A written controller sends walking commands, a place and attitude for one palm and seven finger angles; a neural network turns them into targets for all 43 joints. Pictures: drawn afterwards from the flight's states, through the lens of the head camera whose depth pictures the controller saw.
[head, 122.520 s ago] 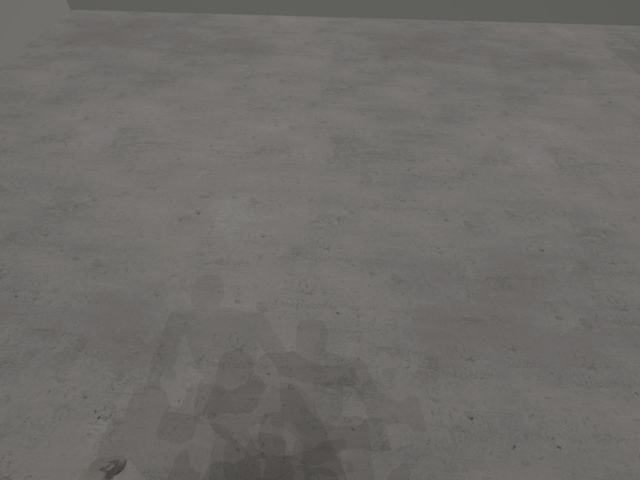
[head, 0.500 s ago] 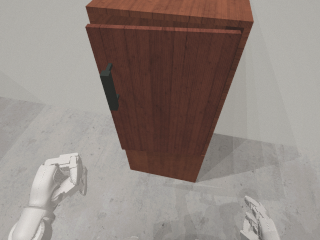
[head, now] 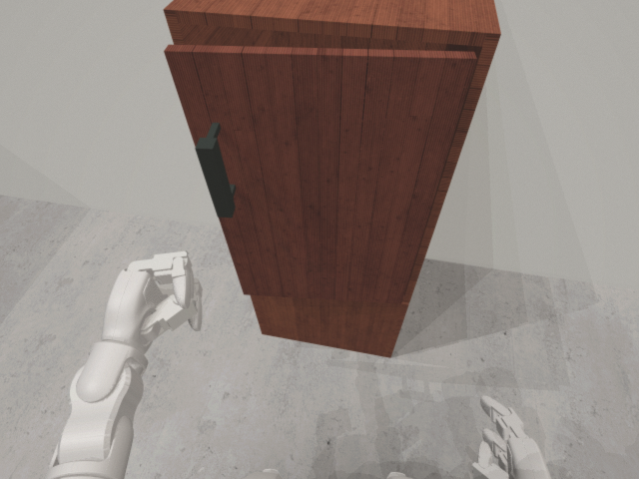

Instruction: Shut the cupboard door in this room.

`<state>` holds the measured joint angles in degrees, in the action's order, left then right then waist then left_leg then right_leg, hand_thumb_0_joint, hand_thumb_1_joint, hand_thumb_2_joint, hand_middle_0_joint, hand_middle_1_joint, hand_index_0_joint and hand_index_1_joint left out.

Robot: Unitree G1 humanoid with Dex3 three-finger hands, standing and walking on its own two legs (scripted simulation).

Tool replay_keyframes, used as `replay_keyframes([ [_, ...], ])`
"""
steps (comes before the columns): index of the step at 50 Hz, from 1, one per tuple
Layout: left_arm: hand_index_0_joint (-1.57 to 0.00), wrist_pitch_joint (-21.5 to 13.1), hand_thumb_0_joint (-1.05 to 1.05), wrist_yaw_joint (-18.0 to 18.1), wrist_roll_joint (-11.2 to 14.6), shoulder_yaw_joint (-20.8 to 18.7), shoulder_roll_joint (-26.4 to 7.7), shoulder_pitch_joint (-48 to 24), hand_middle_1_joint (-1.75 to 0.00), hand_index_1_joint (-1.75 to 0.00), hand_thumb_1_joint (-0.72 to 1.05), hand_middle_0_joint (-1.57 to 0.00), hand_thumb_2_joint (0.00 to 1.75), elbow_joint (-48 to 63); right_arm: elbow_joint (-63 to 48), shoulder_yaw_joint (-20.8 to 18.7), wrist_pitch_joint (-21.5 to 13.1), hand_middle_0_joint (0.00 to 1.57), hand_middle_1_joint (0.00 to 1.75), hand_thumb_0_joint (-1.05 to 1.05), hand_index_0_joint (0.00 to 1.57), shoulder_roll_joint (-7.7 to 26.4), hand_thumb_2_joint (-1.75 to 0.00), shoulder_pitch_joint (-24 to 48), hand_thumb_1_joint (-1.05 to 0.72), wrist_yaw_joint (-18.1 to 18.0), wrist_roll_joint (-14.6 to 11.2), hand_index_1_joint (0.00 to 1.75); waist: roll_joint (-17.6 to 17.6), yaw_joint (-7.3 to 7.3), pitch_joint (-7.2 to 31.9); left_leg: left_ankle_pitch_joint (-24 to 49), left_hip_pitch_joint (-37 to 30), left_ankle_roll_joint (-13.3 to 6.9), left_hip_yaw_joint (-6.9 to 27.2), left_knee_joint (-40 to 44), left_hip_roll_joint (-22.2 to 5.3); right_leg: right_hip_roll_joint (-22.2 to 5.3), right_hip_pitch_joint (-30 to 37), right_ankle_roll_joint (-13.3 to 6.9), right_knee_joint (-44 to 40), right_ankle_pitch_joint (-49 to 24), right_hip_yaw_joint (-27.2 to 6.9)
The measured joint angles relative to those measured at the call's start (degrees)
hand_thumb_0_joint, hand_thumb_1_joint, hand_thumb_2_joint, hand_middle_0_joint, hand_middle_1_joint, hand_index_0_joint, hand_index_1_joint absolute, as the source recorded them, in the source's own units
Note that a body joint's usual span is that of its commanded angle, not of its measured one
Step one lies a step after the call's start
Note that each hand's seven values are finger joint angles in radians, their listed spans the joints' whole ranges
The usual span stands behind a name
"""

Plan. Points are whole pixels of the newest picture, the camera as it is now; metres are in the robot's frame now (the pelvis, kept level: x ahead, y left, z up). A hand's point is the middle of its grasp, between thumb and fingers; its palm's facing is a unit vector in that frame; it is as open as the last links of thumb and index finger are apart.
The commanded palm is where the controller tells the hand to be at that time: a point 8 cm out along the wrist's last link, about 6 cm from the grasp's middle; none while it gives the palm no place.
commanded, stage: bring the fist close to the handle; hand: left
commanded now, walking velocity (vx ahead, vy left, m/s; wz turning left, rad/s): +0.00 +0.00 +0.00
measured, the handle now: (220, 171) +0.53 +0.18 +0.08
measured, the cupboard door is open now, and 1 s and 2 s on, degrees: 7 7 0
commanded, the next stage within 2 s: push the door shut along its arc in 1.04 s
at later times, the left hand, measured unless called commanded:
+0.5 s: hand (217, 237) +0.39 +0.16 +0.08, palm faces -0.03 -1.00 -0.03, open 3.1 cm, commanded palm +0.38 +0.21 +0.08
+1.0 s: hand (223, 221) +0.42 +0.16 +0.08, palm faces -0.02 -1.00 -0.01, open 3.1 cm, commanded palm +0.40 +0.21 +0.08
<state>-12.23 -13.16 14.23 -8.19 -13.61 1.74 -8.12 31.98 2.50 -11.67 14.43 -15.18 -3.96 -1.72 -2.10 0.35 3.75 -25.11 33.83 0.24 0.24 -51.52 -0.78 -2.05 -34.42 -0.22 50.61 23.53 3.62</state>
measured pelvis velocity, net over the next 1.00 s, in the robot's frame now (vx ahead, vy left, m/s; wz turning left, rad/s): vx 0.00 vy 0.01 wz -0.04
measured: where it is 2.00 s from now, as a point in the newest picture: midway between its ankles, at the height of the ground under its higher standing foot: outside the picture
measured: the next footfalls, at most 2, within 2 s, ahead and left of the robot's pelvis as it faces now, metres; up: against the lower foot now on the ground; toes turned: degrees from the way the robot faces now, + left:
none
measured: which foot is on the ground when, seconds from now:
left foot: down 0.00-1.00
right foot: down 0.00-1.00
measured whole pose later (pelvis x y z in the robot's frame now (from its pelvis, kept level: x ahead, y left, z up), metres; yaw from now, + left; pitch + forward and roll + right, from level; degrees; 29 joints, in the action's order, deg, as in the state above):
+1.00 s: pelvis +0.00 +0.01 +0.00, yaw -2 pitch +12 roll +0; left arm -21.5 -10.0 9.8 -15.1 -16.3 -31.1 -47.0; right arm 36.3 0.1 -1.3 14.8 -20.7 -1.9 -1.2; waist -1.1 4.0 4.3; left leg -23.9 38.5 -0.2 -1.9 -50.4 -1.6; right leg -1.0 -40.0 0.1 49.3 21.2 1.4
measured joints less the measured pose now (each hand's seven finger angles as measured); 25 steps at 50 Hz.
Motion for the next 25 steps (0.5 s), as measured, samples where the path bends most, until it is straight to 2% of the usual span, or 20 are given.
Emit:
replay_keyframes([
  [11, -1.3, -1.7, 0.01, 2.9, -2.1, -0.5, 0.6, -8.5, -1.5, -1.5, 0.9, -1.31, 0.9, -9.2, 1.6, -0.7, 2.6, 0.2, 0.3, 0.02, 0.2, 0.3, -0.9, -0.8, -0.9, 1.0, 0.3, 0.3, 0.7, 0.5, -0.3, 0.7, -0.7, -0.1, -1.0, 1.7, 0.1, 0.0, -0.1, 0.1, -0.9, -0.6, -1.0],
  [17, -1.3, -2.8, 0.01, 3.2, -2.6, -0.8, 0.2, -15.2, -1.5, -1.5, 0.9, -1.31, 0.9, -15.9, 2.8, -1.0, 3.7, 0.2, 0.3, 0.02, 0.2, 0.4, -0.9, -0.5, -0.9, 0.9, 0.2, 0.3, 0.8, 0.8, -0.5, 0.9, 0.0, -0.1, -0.9, 1.7, 0.0, 0.1, -0.7, 0.0, -1.0, -0.8, -0.9],
  [25, -1.3, -3.8, 0.01, 3.0, -3.3, -3.1, -1.6, -25.8, -1.5, -1.5, 0.9, -1.31, 0.9, -28.0, 3.6, -1.1, 5.7, 0.2, 0.3, 0.02, 0.2, 0.4, -0.9, -0.6, -0.9, 0.9, 0.2, 0.3, 1.2, 1.91, -0.3, 1.3, 1.7, 0.1, -1.0, 1.7, -0.2, 0.3, -2.5, -0.1, -1.0, -1.3, -1.0],
])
